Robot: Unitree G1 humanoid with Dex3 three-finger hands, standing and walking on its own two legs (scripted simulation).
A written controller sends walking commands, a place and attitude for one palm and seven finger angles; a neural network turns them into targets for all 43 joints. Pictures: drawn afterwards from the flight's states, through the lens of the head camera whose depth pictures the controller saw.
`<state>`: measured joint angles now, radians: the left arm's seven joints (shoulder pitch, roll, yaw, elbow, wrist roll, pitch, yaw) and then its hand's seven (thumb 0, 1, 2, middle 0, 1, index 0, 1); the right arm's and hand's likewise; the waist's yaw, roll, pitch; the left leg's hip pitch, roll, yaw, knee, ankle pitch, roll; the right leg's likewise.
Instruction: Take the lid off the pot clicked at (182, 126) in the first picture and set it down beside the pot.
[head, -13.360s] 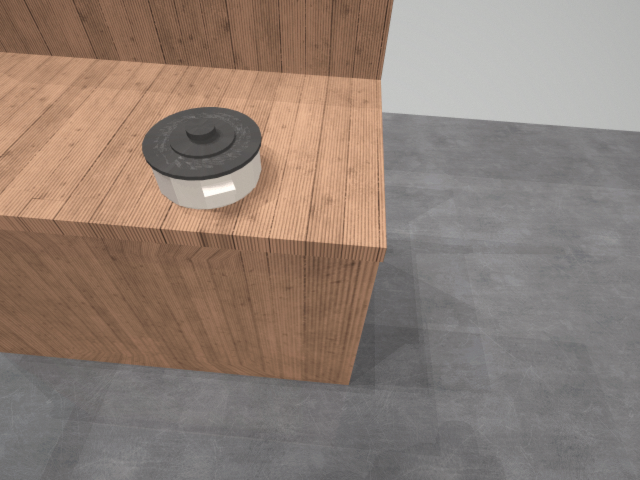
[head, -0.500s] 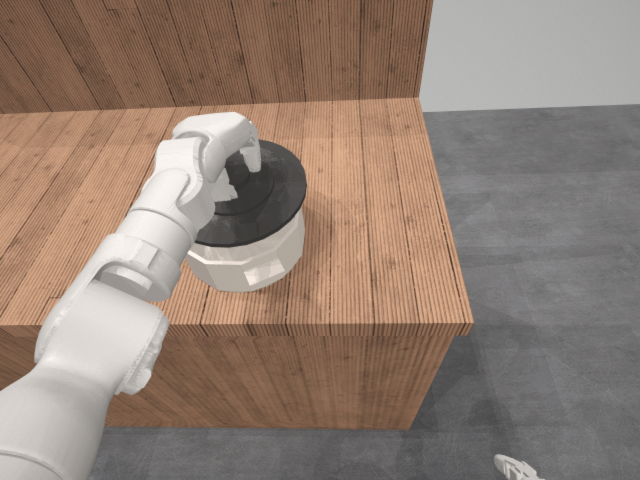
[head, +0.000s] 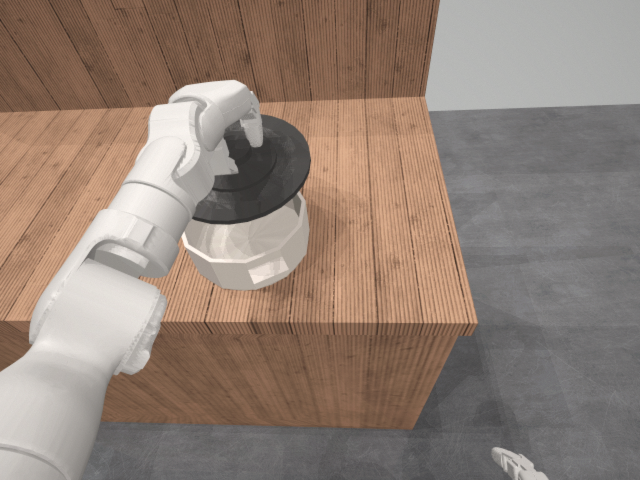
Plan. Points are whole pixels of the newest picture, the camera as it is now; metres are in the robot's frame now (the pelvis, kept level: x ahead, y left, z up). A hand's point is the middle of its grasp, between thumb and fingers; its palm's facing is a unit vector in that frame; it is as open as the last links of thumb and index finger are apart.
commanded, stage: lift the lid straight up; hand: left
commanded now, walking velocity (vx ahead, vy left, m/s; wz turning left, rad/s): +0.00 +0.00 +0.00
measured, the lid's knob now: (232, 151) +0.50 +0.10 +0.15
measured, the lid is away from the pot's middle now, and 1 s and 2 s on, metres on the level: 0.02 0.01 0.14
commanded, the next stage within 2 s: move the lid sideways beside the pot in 0.80 s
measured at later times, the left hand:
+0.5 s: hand (205, 121) +0.47 +0.11 +0.22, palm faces -0.27 -0.03 -0.96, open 7.9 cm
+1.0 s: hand (192, 110) +0.46 +0.12 +0.24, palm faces -0.23 -0.05 -0.97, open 7.9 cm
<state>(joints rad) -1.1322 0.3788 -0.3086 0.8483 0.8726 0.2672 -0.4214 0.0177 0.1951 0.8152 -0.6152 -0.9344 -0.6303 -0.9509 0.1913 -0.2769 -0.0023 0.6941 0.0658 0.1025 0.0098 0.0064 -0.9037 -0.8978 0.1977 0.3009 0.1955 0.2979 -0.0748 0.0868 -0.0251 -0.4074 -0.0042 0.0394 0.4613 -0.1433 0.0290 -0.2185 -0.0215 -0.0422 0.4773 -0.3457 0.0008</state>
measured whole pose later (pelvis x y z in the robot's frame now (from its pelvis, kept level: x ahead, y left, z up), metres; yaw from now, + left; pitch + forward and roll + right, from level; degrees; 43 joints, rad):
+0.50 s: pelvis -0.01 +0.01 +0.00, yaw +1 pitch +5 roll +0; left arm -1.25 0.40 -0.32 0.87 0.88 0.27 -0.49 0.02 0.19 0.82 -0.62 -0.93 -0.63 -0.95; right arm 0.21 -0.28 0.00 0.69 0.06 0.06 0.01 0.01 -0.90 -0.90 0.20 0.30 0.20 0.30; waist -0.07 0.08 -0.02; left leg -0.40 -0.02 0.03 0.44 -0.12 0.04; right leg -0.21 -0.03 -0.05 0.46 -0.33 0.01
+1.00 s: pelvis -0.01 +0.01 +0.00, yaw +0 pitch +4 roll +0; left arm -1.27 0.41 -0.28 0.87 0.89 0.23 -0.50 0.02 0.19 0.82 -0.62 -0.93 -0.64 -0.95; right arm 0.20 -0.27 0.01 0.68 0.05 0.05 0.00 0.01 -0.90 -0.90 0.20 0.30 0.20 0.30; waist -0.07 0.08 -0.03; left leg -0.39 -0.02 0.04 0.43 -0.11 0.05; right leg -0.21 -0.03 -0.04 0.46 -0.32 0.02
